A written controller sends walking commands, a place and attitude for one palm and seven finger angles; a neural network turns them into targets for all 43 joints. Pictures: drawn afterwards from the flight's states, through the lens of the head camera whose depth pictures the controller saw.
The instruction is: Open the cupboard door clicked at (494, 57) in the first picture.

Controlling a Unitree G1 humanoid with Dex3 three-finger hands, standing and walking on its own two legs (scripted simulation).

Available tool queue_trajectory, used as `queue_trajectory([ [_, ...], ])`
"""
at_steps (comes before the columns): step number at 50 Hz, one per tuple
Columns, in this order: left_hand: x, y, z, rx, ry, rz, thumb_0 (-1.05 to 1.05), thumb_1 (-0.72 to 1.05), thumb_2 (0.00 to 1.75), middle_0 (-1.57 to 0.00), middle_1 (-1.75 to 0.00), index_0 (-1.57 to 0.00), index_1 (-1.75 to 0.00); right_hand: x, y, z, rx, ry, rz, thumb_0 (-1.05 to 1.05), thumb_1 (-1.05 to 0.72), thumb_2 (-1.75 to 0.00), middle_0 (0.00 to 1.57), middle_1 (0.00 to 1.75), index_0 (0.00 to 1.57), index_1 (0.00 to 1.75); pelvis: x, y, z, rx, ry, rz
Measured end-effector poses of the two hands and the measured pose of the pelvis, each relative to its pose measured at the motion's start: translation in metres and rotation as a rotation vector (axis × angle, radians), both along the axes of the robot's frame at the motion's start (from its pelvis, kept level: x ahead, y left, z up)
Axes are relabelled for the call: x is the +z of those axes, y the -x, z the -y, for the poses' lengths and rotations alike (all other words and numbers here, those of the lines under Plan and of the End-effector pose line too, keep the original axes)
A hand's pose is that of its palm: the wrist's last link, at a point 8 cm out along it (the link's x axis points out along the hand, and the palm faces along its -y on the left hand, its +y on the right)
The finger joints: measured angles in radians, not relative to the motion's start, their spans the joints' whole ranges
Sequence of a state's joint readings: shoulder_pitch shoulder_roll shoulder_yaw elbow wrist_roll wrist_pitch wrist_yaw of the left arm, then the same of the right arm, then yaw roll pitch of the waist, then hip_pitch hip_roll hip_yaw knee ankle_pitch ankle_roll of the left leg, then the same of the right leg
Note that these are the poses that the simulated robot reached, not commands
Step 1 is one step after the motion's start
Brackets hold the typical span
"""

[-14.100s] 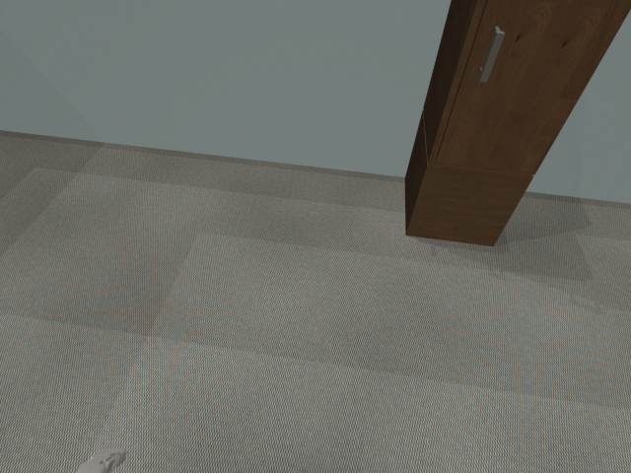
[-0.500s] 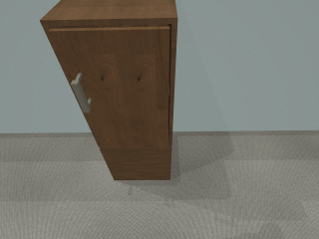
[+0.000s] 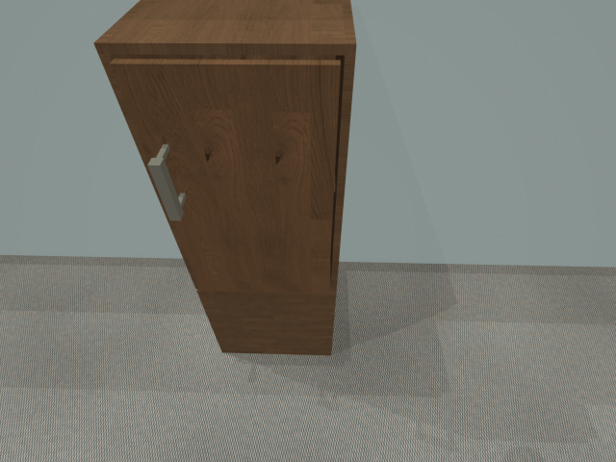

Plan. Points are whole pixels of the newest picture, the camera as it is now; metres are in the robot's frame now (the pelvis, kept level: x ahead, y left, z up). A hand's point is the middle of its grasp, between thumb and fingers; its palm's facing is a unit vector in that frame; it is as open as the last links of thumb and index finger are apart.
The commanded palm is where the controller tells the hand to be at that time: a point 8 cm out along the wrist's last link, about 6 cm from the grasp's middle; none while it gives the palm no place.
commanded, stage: look again from close up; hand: left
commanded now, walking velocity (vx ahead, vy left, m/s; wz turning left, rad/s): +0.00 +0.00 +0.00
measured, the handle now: (170, 183) +0.55 +0.29 +0.04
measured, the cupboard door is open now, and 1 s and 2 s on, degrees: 0 0 0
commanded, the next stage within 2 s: shuffle to correct the standing spot in 0.44 s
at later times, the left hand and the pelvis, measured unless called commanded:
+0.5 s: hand out of the picture -0.03 +0.15 -0.17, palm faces +0.07 -0.98 -0.17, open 7.3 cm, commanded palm none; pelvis -0.01 +0.00 +0.00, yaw +1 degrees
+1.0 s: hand out of the picture -0.01 +0.21 -0.18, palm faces +0.14 -0.97 -0.19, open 7.4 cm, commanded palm none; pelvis +0.00 +0.04 -0.01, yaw +2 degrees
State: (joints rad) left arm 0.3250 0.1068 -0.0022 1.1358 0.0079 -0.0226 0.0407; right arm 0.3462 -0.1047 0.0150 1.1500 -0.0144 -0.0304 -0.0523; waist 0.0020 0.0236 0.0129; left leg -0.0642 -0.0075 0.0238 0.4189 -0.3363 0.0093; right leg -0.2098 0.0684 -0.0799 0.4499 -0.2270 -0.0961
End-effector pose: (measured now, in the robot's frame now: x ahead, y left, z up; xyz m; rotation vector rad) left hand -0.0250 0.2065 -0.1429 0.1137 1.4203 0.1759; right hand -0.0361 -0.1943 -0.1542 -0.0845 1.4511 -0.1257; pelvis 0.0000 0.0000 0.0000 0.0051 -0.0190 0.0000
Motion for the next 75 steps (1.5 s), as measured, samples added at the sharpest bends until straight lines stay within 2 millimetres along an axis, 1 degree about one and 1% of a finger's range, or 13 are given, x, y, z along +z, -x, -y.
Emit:
queue_trajectory([
  [6, 0.0, 0.002, 0.0, 0.002, 0.001, -0.001, 0.01, 0.92, 0.9, -0.2, -0.3, -0.2, -0.3, 0.0, 0.004, -0.001, -0.001, -0.002, -0.009, 0.0, -0.91, -0.9, 0.19, 0.3, 0.2, 0.3, 0.0, 0.001, 0.0, 0.001, -0.003, 0.005],
  [24, -0.001, 0.011, 0.007, 0.013, 0.012, -0.008, 0.01, 0.92, 0.9, -0.2, -0.3, -0.2, -0.3, 0.003, 0.028, -0.001, -0.003, -0.01, -0.066, 0.0, -0.91, -0.9, 0.19, 0.3, 0.2, 0.3, 0.0, 0.007, 0.004, 0.009, -0.002, 0.004],
  [31, -0.002, 0.013, 0.01, 0.02, 0.02, -0.013, 0.01, 0.91, 0.9, -0.2, -0.3, -0.2, -0.3, 0.005, 0.03, 0.0, -0.002, -0.005, -0.075, 0.0, -0.91, -0.9, 0.19, 0.3, 0.2, 0.3, 0.001, 0.007, 0.004, 0.012, 0.001, -0.001],
  [35, -0.003, 0.013, 0.005, 0.039, 0.016, -0.001, 0.01, 0.91, 0.9, -0.2, -0.3, -0.2, -0.3, 0.004, 0.029, 0.0, 0.011, -0.001, -0.083, 0.0, -0.91, -0.9, 0.19, 0.3, 0.2, 0.3, -0.001, 0.007, 0.001, 0.022, 0.009, -0.005],
  [40, -0.005, 0.011, -0.009, 0.078, 0.006, 0.025, 0.01, 0.91, 0.9, -0.2, -0.3, -0.2, -0.3, 0.006, 0.022, -0.001, 0.041, 0.017, -0.089, 0.0, -0.91, -0.9, 0.19, 0.3, 0.2, 0.3, -0.002, 0.008, -0.008, 0.052, 0.018, -0.01],
  [46, -0.01, 0.007, -0.037, 0.102, 0.002, 0.031, 0.0, 0.9, 0.9, -0.2, -0.3, -0.2, -0.3, 0.009, 0.008, -0.009, 0.052, 0.047, -0.052, 0.0, -0.91, -0.9, 0.19, 0.3, 0.2, 0.3, -0.004, 0.004, -0.028, 0.055, 0.0, -0.011],
  [49, -0.01, -0.002, -0.051, 0.089, -0.008, 0.03, 0.0, 0.9, 0.9, -0.2, -0.3, -0.2, -0.3, 0.007, 0.002, -0.017, 0.045, 0.051, -0.036, 0.0, -0.91, -0.9, 0.19, 0.3, 0.2, 0.3, -0.006, -0.002, -0.038, 0.047, -0.009, -0.017],
  [53, -0.008, -0.021, -0.064, 0.063, -0.03, 0.049, 0.0, 0.9, 0.9, -0.2, -0.3, -0.2, -0.3, 0.0, -0.008, -0.03, 0.04, 0.033, -0.024, 0.0, -0.91, -0.9, 0.19, 0.3, 0.2, 0.3, -0.009, -0.01, -0.047, 0.037, -0.024, -0.019],
  [56, -0.004, -0.034, -0.067, 0.059, -0.042, 0.069, 0.0, 0.91, 0.9, -0.19, -0.3, -0.2, -0.3, -0.004, -0.021, -0.041, 0.044, 0.015, -0.013, 0.0, -0.91, -0.9, 0.19, 0.3, 0.2, 0.3, -0.008, -0.017, -0.051, 0.037, -0.012, -0.014],
  [60, -0.001, -0.044, -0.069, 0.042, -0.049, 0.063, 0.01, 0.93, 0.9, -0.2, -0.3, -0.2, -0.3, -0.002, -0.042, -0.051, 0.037, 0.003, 0.032, 0.0, -0.91, -0.9, 0.2, 0.3, 0.2, 0.3, -0.005, -0.022, -0.052, 0.032, -0.011, -0.012],
  [61, 0.0, -0.046, -0.069, 0.039, -0.051, 0.06, 0.01, 0.93, 0.9, -0.2, -0.3, -0.2, -0.3, -0.002, -0.044, -0.051, 0.044, 0.01, 0.03, 0.01, -0.92, -0.9, 0.2, 0.3, 0.2, 0.3, -0.004, -0.023, -0.052, 0.033, -0.011, -0.01],
  [68, 0.002, -0.047, -0.064, 0.022, -0.053, 0.047, 0.01, 0.94, 0.9, -0.2, -0.3, -0.2, -0.3, 0.001, -0.047, -0.036, 0.026, 0.033, 0.031, 0.02, -0.93, -0.9, 0.2, 0.3, 0.2, 0.3, -0.001, -0.021, -0.046, 0.024, -0.011, -0.001],
  [75, 0.0, -0.033, -0.051, -0.015, -0.052, 0.051, 0.01, 0.93, 0.9, -0.2, -0.3, -0.2, -0.3, 0.002, -0.046, -0.014, 0.023, 0.047, 0.068, 0.01, -0.92, -0.9, 0.2, 0.3, 0.2, 0.3, -0.003, -0.007, -0.036, 0.021, 0.003, -0.007],
])
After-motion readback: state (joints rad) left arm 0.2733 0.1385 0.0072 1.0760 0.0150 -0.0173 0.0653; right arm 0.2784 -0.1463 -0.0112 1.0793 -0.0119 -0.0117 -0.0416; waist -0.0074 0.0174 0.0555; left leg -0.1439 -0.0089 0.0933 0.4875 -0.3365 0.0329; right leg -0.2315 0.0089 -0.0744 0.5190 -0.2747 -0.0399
